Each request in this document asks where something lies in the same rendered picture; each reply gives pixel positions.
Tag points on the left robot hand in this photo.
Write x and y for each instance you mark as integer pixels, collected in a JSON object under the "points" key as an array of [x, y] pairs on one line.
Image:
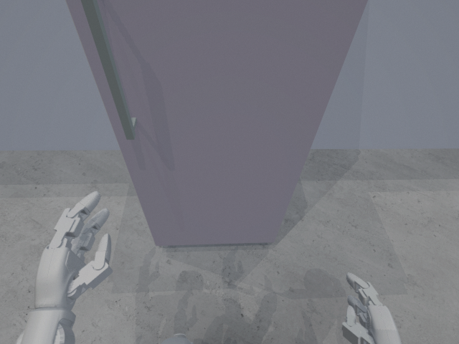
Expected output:
{"points": [[63, 258]]}

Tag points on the handle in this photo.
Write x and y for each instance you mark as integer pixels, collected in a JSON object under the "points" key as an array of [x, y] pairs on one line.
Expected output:
{"points": [[102, 44]]}

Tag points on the fridge door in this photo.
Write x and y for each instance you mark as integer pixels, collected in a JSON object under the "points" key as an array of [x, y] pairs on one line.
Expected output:
{"points": [[228, 96]]}

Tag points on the right robot hand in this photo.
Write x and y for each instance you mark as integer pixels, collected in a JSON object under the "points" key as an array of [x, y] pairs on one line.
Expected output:
{"points": [[377, 324]]}

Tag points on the left robot forearm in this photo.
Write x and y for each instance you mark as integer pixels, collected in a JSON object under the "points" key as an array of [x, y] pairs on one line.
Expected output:
{"points": [[48, 325]]}

